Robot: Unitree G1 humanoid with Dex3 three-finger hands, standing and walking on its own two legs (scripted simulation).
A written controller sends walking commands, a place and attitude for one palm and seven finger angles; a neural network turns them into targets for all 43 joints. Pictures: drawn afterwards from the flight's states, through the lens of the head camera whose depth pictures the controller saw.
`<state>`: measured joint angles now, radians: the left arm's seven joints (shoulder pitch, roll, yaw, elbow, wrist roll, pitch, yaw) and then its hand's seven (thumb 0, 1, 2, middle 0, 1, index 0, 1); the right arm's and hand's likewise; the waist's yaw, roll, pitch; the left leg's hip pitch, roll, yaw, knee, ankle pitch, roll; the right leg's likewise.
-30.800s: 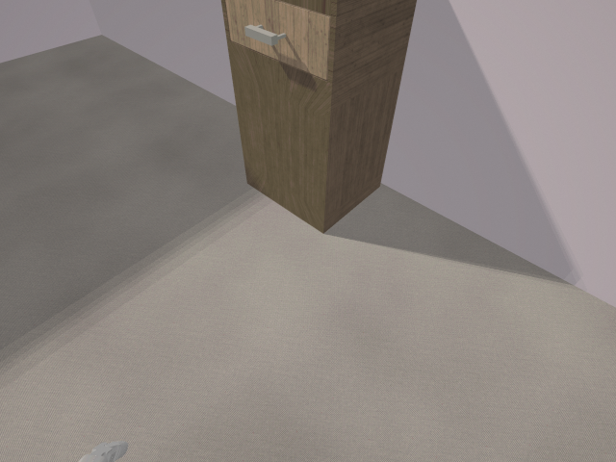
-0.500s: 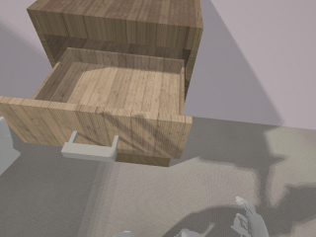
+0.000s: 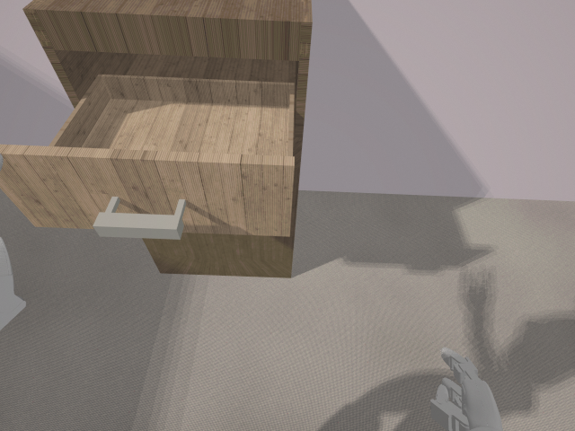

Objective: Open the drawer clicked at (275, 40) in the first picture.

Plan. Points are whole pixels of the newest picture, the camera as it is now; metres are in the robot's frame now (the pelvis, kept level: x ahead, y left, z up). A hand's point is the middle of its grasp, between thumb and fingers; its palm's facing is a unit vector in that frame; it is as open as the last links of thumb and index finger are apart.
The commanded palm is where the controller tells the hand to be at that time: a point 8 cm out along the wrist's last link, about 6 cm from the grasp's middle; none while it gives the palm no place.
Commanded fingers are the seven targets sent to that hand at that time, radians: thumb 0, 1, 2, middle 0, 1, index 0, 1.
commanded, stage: stop stepping back and stand still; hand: left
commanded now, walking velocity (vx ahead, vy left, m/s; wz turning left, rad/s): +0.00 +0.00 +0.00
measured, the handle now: (144, 214) +0.43 +0.24 +0.03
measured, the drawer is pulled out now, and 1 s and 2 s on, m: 0.29 0.29 0.29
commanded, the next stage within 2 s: let the arm hang, fingers relaxed in 1.06 s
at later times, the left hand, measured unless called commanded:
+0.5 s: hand out of the picture +0.11 +0.22 +0.21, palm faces +0.44 -0.77 -0.46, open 7.4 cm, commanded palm +0.04 +0.26 +0.22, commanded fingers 0.00 0.90 0.90 -0.20 -0.30 -0.20 -0.30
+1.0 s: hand out of the picture +0.13 +0.22 +0.20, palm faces +0.34 -0.78 -0.52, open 7.4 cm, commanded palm +0.06 +0.27 +0.22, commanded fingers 0.00 0.90 0.90 -0.20 -0.30 -0.20 -0.30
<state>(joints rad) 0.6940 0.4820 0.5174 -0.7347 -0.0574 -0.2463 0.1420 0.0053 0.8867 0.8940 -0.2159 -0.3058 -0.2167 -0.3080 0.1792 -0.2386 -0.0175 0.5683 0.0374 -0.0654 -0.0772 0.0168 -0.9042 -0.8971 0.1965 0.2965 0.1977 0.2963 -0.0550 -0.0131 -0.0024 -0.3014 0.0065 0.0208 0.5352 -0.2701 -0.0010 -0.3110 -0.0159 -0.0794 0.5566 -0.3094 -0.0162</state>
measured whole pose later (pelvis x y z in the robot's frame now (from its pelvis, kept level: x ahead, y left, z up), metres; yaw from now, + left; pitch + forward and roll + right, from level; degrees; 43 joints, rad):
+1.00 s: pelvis -0.07 -0.02 +0.01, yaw +1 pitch +0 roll +0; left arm 0.62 0.43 0.42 -0.66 -0.04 -0.22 0.14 0.01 0.89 0.89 -0.21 -0.30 -0.21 -0.31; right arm 0.15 -0.22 -0.01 0.58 0.02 -0.10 -0.04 0.02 -0.91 -0.90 0.19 0.30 0.20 0.30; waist -0.02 -0.01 0.05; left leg -0.23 0.01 0.06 0.47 -0.24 0.01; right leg -0.21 0.02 -0.08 0.46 -0.26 -0.04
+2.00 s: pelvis -0.10 +0.00 +0.01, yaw +2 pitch -2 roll +0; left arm 0.30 0.16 0.00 1.11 0.01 0.01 0.03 0.00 0.91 0.90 -0.20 -0.30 -0.20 -0.30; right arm 0.29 -0.13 -0.01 1.12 -0.02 0.01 -0.02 0.02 -0.92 -0.90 0.20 0.30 0.20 0.30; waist -0.01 0.03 0.04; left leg -0.22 -0.02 0.05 0.41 -0.17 0.04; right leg -0.19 0.02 0.00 0.41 -0.19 -0.02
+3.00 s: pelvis -0.07 -0.01 +0.01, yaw +2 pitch -1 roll +0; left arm 0.24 0.17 0.01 1.13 0.01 -0.01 0.03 0.00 0.91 0.90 -0.20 -0.30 -0.20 -0.30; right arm 0.23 -0.16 -0.01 1.14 -0.01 0.00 -0.03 0.01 -0.91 -0.90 0.19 0.30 0.20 0.30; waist -0.02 0.01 0.07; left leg -0.16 -0.01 0.05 0.36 -0.18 0.02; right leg -0.13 0.03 0.00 0.36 -0.21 -0.03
